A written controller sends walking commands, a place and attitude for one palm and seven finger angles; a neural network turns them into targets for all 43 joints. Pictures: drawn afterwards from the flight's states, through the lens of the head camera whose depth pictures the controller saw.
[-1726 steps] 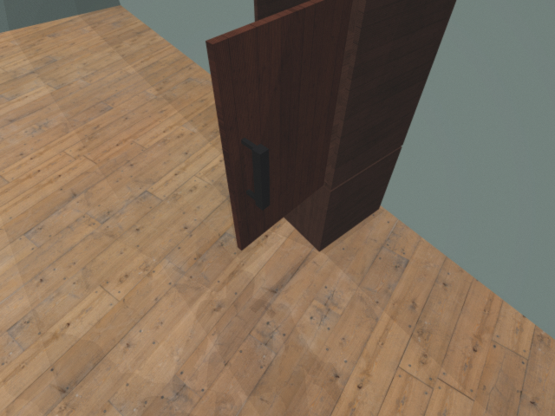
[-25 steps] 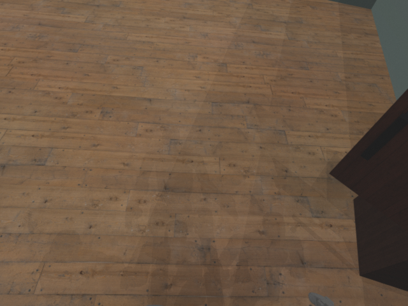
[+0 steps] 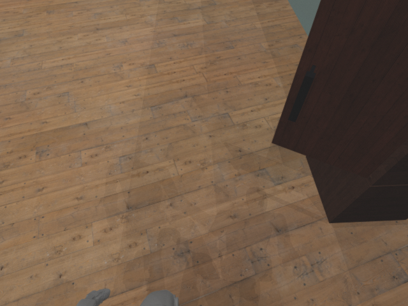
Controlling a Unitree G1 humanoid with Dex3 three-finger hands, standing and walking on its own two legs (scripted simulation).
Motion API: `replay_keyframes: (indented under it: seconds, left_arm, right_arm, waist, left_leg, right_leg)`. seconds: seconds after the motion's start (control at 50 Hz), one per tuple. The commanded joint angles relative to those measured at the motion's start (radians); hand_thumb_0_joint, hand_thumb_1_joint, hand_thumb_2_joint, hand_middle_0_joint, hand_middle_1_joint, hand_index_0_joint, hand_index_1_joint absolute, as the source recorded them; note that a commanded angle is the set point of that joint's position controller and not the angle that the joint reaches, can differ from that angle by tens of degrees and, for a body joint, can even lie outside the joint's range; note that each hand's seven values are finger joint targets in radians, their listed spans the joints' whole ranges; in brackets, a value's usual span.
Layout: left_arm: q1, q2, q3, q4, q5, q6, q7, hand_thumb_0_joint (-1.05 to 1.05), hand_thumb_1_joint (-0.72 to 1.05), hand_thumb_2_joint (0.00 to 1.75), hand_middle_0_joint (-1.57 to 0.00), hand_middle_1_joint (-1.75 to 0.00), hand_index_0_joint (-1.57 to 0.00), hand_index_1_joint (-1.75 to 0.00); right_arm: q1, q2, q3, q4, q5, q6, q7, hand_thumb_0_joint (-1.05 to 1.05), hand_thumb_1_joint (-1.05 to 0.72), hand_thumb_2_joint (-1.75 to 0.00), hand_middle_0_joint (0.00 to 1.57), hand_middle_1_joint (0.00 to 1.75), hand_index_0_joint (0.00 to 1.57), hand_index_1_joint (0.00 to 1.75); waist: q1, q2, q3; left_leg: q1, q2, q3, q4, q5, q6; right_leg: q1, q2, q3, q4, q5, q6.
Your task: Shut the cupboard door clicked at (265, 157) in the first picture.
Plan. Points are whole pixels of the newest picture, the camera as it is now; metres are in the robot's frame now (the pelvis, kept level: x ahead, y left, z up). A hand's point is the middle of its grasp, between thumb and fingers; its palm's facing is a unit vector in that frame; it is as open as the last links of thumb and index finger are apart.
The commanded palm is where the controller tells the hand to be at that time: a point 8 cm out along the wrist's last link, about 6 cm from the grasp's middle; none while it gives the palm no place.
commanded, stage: turn to face it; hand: left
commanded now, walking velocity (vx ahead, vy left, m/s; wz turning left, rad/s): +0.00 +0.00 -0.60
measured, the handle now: (302, 94) +0.70 -0.28 -0.04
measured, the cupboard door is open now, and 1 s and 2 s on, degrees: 60 60 60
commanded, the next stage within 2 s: take the last steps up to it in 0.64 s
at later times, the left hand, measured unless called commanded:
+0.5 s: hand (132, 282) +0.19 +0.18 -0.16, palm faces -0.28 -0.93 -0.23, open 7.3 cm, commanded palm none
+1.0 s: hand (147, 277) +0.20 +0.15 -0.17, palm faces -0.42 -0.90 -0.14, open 7.3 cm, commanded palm none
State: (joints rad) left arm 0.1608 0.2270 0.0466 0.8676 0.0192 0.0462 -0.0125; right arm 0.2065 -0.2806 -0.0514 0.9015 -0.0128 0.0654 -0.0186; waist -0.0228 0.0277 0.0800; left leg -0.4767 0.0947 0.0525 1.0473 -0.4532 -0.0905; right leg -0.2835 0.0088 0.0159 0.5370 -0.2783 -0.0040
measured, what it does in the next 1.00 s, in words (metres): steps on the spot, turning right: left foot, then right foot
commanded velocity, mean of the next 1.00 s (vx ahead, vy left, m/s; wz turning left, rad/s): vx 0.08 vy -0.04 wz -0.34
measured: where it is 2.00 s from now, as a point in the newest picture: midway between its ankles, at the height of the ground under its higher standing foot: outside the picture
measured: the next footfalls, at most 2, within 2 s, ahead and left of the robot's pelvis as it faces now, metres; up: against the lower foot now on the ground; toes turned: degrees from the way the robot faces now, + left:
left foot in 0.16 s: +0.08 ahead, +0.13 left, +0.00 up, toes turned -2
right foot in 0.52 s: +0.01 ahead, -0.13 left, +0.00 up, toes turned -20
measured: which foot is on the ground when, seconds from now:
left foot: up 0.00-0.14, down 0.16-0.52, up 0.54-0.80, down 0.82-1.00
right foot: down 0.00-0.16, up 0.18-0.50, down 0.52-0.82, up 0.84-1.00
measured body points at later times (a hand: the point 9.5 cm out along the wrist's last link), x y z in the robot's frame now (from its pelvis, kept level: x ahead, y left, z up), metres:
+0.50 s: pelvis +0.02 +0.01 +0.00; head +0.06 +0.00 +0.45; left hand +0.20 +0.23 -0.14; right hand -0.02 -0.25 -0.14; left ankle +0.04 +0.14 -0.73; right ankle -0.02 -0.11 -0.72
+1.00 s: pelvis +0.06 -0.01 +0.01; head +0.10 +0.02 +0.46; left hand +0.22 +0.19 -0.15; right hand -0.04 -0.23 -0.12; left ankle +0.08 +0.11 -0.73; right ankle -0.02 -0.12 -0.65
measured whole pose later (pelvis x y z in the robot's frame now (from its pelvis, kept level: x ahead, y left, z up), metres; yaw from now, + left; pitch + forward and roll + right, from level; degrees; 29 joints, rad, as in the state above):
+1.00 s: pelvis +0.06 -0.01 +0.01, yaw -25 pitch +1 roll -2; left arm 0.22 0.25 0.08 0.98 0.03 0.06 -0.05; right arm 0.34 -0.16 0.00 0.96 -0.04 -0.02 -0.03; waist -0.03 -0.05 0.01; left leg -0.19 0.09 0.11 0.44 -0.27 0.00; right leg -0.49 0.00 -0.01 1.07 -0.34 0.01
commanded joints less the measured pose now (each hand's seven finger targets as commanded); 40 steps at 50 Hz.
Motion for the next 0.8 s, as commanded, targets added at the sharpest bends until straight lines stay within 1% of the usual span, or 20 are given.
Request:
replay_keyframes:
  seconds: [0.0,0.06,0.1,0.12,0.14,0.16,0.2,0.26,0.36,0.4,0.44,0.46,0.48,0.5,0.52,0.54,0.6,0.72,0.76,0.78]
  left_arm:
    - [0.016,0.233,0.064,-0.066,0.006,-0.022,0.015,0.00,0.90,0.90,-0.20,-0.30,-0.20,-0.30]
    - [-0.012,0.230,0.068,-0.066,0.007,-0.017,0.014,0.00,0.90,0.90,-0.20,-0.30,-0.20,-0.30]
    - [-0.039,0.200,0.062,-0.076,-0.007,-0.006,0.010,0.00,0.90,0.90,-0.20,-0.30,-0.20,-0.30]
    - [0.002,0.133,0.051,-0.092,-0.016,0.001,0.002,0.00,0.90,0.90,-0.20,-0.30,-0.20,-0.30]
    - [-0.002,0.115,0.045,-0.112,-0.013,-0.001,-0.004,0.00,0.90,0.90,-0.20,-0.30,-0.20,-0.30]
    - [-0.025,0.141,0.046,-0.105,0.001,0.002,-0.003,0.00,0.90,0.90,-0.20,-0.30,-0.20,-0.30]
    - [-0.017,0.132,0.059,-0.076,0.002,0.000,-0.019,0.00,0.90,0.90,-0.20,-0.30,-0.20,-0.30]
    - [-0.028,0.096,0.047,-0.063,-0.002,0.011,-0.027,0.00,0.90,0.90,-0.20,-0.30,-0.20,-0.30]
    - [-0.054,0.072,0.036,-0.068,0.000,0.009,-0.026,0.00,0.90,0.90,-0.20,-0.30,-0.20,-0.30]
    - [-0.039,0.066,0.031,-0.062,-0.001,0.003,-0.022,0.00,0.90,0.90,-0.20,-0.30,-0.20,-0.30]
    - [0.023,0.081,0.036,-0.039,0.000,-0.005,-0.018,0.00,0.90,0.90,-0.20,-0.30,-0.20,-0.30]
    - [0.073,0.120,0.041,-0.024,0.004,-0.013,-0.012,0.00,0.90,0.90,-0.20,-0.30,-0.20,-0.30]
    - [0.123,0.209,0.059,-0.010,0.014,-0.025,0.000,0.00,0.90,0.90,-0.20,-0.30,-0.20,-0.30]
    - [0.165,0.273,0.064,0.006,0.005,-0.029,0.009,0.00,0.90,0.90,-0.20,-0.30,-0.20,-0.30]
    - [0.152,0.259,0.063,0.003,0.003,-0.030,0.019,0.00,0.90,0.90,-0.20,-0.30,-0.20,-0.30]
    - [0.093,0.240,0.063,-0.001,0.006,-0.030,0.026,0.00,0.90,0.90,-0.20,-0.30,-0.20,-0.30]
    - [-0.007,0.166,0.043,-0.024,0.006,-0.032,0.031,0.00,0.90,0.90,-0.20,-0.30,-0.20,-0.30]
    - [0.037,0.181,0.051,0.011,0.008,-0.030,0.029,0.00,0.90,0.90,-0.20,-0.30,-0.20,-0.30]
    - [0.015,0.161,0.049,0.021,-0.001,-0.025,0.024,0.00,0.90,0.90,-0.20,-0.30,-0.20,-0.30]
    - [0.018,0.128,0.043,0.011,-0.006,-0.019,0.016,0.00,0.90,0.90,-0.20,-0.30,-0.20,-0.30]
  right_arm:
    - [-0.015,-0.058,-0.014,-0.101,0.002,-0.040,0.001,0.00,-0.90,-0.90,0.20,0.30,0.20,0.30]
    - [0.032,-0.058,-0.014,-0.101,0.008,-0.052,-0.004,0.00,-0.90,-0.90,0.20,0.30,0.20,0.30]
    - [0.114,-0.089,-0.016,-0.075,0.005,-0.066,-0.011,0.00,-0.90,-0.90,0.20,0.30,0.20,0.30]
    - [0.127,-0.179,-0.030,-0.078,-0.009,-0.076,-0.015,0.00,-0.90,-0.90,0.20,0.30,0.20,0.30]
    - [0.142,-0.243,-0.041,-0.095,-0.015,-0.071,-0.017,0.00,-0.90,-0.90,0.20,0.30,0.20,0.30]
    - [0.126,-0.227,-0.032,-0.090,-0.019,-0.075,-0.021,0.00,-0.90,-0.90,0.20,0.30,0.20,0.30]
    - [0.045,-0.171,-0.020,-0.110,-0.022,-0.078,-0.024,0.00,-0.90,-0.90,0.20,0.30,0.20,0.30]
    - [0.042,-0.137,-0.015,-0.099,-0.019,-0.072,-0.026,0.00,-0.90,-0.90,0.20,0.30,0.20,0.30]
    - [0.091,-0.149,-0.028,-0.053,-0.019,-0.065,-0.016,0.00,-0.90,-0.90,0.20,0.30,0.20,0.30]
    - [0.084,-0.162,-0.036,-0.044,-0.019,-0.061,-0.012,0.00,-0.90,-0.90,0.20,0.30,0.20,0.30]
    - [0.063,-0.162,-0.040,-0.037,-0.012,-0.056,-0.009,0.00,-0.90,-0.90,0.20,0.30,0.20,0.30]
    - [0.060,-0.143,-0.040,-0.037,-0.005,-0.054,-0.003,0.00,-0.90,-0.90,0.20,0.30,0.20,0.30]
    - [0.051,-0.076,-0.031,-0.060,0.003,-0.052,0.001,0.00,-0.90,-0.90,0.20,0.30,0.20,0.30]
    - [-0.016,-0.044,-0.016,-0.096,0.003,-0.044,0.000,0.00,-0.90,-0.90,0.20,0.30,0.20,0.30]
    - [-0.030,-0.050,-0.015,-0.093,0.003,-0.032,-0.008,0.00,-0.90,-0.90,0.20,0.30,0.20,0.30]
    - [-0.012,-0.049,-0.018,-0.074,0.002,-0.029,-0.011,0.00,-0.90,-0.90,0.20,0.30,0.20,0.30]
    - [0.038,-0.044,-0.013,-0.024,-0.003,-0.036,0.000,0.00,-0.90,-0.90,0.20,0.30,0.20,0.30]
    - [0.048,-0.010,-0.001,-0.012,0.003,-0.047,-0.004,0.00,-0.90,-0.90,0.20,0.30,0.20,0.30]
    - [0.130,-0.011,0.001,0.011,-0.003,-0.059,-0.008,0.00,-0.90,-0.90,0.20,0.30,0.20,0.30]
    - [0.169,-0.054,-0.004,0.023,-0.010,-0.072,-0.011,0.00,-0.90,-0.90,0.20,0.30,0.20,0.30]
  waist:
    - [0.031,-0.173,-0.139]
    - [0.008,-0.203,-0.150]
    - [-0.033,-0.117,-0.161]
    - [-0.025,0.135,-0.183]
    - [-0.033,0.284,-0.164]
    - [-0.034,0.259,-0.145]
    - [0.011,0.173,-0.101]
    - [0.006,0.162,-0.095]
    - [-0.019,0.197,-0.107]
    - [-0.013,0.189,-0.127]
    - [0.022,0.160,-0.129]
    - [0.046,0.089,-0.130]
    - [0.069,-0.171,-0.151]
    - [0.103,-0.287,-0.117]
    - [0.091,-0.226,-0.107]
    - [0.062,-0.314,-0.097]
    - [0.007,-0.209,-0.114]
    - [0.024,-0.185,-0.130]
    - [-0.017,-0.190,-0.141]
    - [-0.030,-0.076,-0.143]
  left_leg:
    - [0.005,-0.032,-0.001,-0.165,0.028,-0.002]
    - [0.117,-0.054,-0.002,-0.377,0.080,0.008]
    - [0.337,-0.029,-0.023,-0.626,0.247,0.026]
    - [0.449,0.183,-0.256,-0.725,0.298,0.103]
    - [0.408,0.388,-0.413,-0.778,0.359,0.223]
    - [0.346,0.403,-0.430,-0.771,0.401,0.262]
    - [0.327,0.305,-0.243,-0.727,0.558,0.242]
    - [0.371,0.236,-0.056,-0.671,0.717,0.214]
    - [0.374,0.249,-0.007,-0.649,0.687,0.216]
    - [0.376,0.256,-0.003,-0.622,0.663,0.211]
    - [0.297,0.235,0.033,-0.549,0.573,0.163]
    - [0.215,0.193,0.059,-0.466,0.462,0.117]
    - [0.030,0.076,0.148,-0.288,0.148,0.050]
    - [-0.081,-0.020,0.087,-0.078,-0.201,0.029]
    - [-0.103,-0.010,-0.025,0.033,-0.167,0.037]
    - [-0.145,-0.009,-0.051,0.098,-0.133,0.037]
    - [-0.057,0.002,-0.031,0.039,0.011,0.023]
    - [0.092,-0.053,0.013,-0.341,0.061,0.025]
    - [0.267,-0.058,0.028,-0.549,0.218,0.030]
    - [0.392,-0.002,-0.041,-0.664,0.192,0.054]
  right_leg:
    - [0.122,-0.226,0.255,-0.156,0.402,-0.182]
    - [0.080,-0.209,0.296,-0.110,0.385,-0.157]
    - [-0.065,-0.130,0.256,-0.022,0.254,-0.073]
    - [-0.221,0.011,0.148,0.150,-0.012,-0.007]
    - [-0.283,0.052,0.012,0.392,-0.349,0.031]
    - [-0.287,0.008,0.055,0.550,-0.349,0.035]
    - [-0.294,-0.025,0.028,0.651,-0.253,0.051]
    - [-0.251,-0.036,-0.033,0.550,-0.205,0.063]
    - [-0.136,-0.021,-0.091,0.313,-0.185,0.049]
    - [-0.077,-0.005,-0.109,0.206,-0.158,0.036]
    - [0.074,0.002,-0.122,-0.001,0.023,0.021]
    - [0.187,-0.033,-0.068,-0.121,0.134,0.003]
    - [0.320,-0.249,0.194,-0.208,0.310,-0.068]
    - [0.253,-0.405,0.358,-0.230,0.497,-0.186]
    - [0.189,-0.392,0.358,-0.235,0.440,-0.232]
    - [0.177,-0.361,0.365,-0.249,0.353,-0.233]
    - [0.130,-0.251,0.163,-0.197,0.397,-0.185]
    - [0.141,-0.233,0.199,-0.154,0.427,-0.180]
    - [0.051,-0.183,0.184,-0.122,0.190,-0.120]
    - [-0.075,-0.119,0.151,-0.059,-0.028,-0.077]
